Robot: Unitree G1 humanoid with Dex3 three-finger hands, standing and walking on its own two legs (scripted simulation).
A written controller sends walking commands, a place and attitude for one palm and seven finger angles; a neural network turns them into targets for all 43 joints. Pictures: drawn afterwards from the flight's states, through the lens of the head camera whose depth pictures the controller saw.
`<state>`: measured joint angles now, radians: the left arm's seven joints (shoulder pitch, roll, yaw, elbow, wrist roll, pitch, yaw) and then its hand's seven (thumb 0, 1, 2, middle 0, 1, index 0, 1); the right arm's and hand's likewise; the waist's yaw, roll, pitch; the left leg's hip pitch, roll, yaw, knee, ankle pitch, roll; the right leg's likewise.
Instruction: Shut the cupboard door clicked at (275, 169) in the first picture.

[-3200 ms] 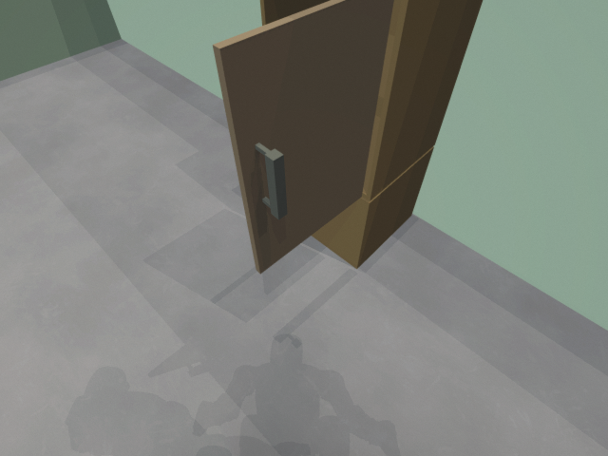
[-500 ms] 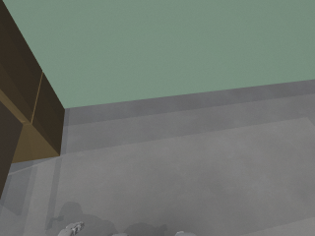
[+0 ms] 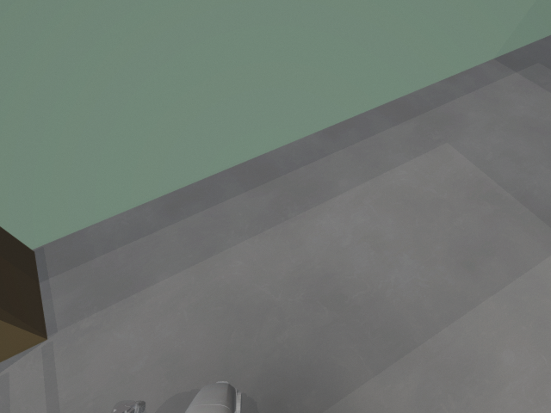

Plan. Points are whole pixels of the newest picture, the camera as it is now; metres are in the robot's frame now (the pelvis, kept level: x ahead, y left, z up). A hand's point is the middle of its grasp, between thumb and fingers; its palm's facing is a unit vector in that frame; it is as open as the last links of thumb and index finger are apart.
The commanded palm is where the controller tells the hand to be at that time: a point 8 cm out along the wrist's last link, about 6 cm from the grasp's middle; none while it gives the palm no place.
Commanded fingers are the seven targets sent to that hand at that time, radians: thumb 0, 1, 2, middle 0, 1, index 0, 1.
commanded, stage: walk around to get in front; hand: left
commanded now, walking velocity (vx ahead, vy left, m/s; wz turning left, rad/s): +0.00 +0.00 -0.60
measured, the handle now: out of the picture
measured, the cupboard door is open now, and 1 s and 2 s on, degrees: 87 87 87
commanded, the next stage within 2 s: none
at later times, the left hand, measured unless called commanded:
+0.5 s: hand (192, 381) +0.18 +0.16 -0.16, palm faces -0.30 -0.92 -0.27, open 7.4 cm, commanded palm none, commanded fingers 0.00 0.90 0.90 -0.20 -0.30 -0.20 -0.30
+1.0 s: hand (238, 353) +0.23 +0.09 -0.17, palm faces -0.54 -0.82 -0.19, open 7.4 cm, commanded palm none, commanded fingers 0.00 0.90 0.90 -0.20 -0.30 -0.20 -0.30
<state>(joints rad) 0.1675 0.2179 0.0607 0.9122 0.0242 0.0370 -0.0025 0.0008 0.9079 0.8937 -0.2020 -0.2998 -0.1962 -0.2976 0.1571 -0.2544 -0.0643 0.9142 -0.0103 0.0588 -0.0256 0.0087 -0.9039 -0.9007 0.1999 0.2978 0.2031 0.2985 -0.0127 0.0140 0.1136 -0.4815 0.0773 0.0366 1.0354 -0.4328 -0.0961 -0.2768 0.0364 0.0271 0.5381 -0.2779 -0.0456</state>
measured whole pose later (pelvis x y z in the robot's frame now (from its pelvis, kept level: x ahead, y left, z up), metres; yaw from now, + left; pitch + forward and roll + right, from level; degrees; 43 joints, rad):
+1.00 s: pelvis +0.03 -0.04 +0.00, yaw -35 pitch +2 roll -1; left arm 0.14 0.26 0.09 0.91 0.03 0.07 -0.04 0.00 0.91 0.89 -0.20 -0.30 -0.20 -0.30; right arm 0.20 -0.19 -0.01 0.87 -0.04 0.01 -0.03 0.00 -0.90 -0.90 0.20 0.30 0.21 0.30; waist 0.01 -0.04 0.08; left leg -0.27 0.09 0.10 0.52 -0.28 -0.01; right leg -0.48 0.03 0.00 1.06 -0.48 0.04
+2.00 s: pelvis +0.17 -0.35 -0.02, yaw -67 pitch +0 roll +1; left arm 0.03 0.21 0.06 0.92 0.02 -0.05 -0.04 0.00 0.91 0.89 -0.20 -0.30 -0.19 -0.30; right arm 0.41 -0.20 -0.04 1.09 -0.02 0.00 0.00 0.01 -0.91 -0.90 0.20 0.30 0.20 0.30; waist -0.07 0.01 0.12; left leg -0.28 0.16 0.12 1.08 -0.47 -0.06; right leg -0.41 -0.01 -0.14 0.68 -0.28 -0.10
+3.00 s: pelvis +0.23 -0.65 +0.00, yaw -45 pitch +3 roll +1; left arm 0.09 0.21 0.04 0.87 0.02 0.00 0.02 0.00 0.91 0.89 -0.20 -0.30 -0.19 -0.30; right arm 0.23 -0.25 -0.10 0.96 -0.02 0.06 0.00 0.01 -0.90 -0.90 0.20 0.30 0.21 0.30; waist -0.06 0.03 0.06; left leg -0.51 -0.05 -0.08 0.93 -0.47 -0.05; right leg -0.28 -0.02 -0.04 0.56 -0.33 -0.02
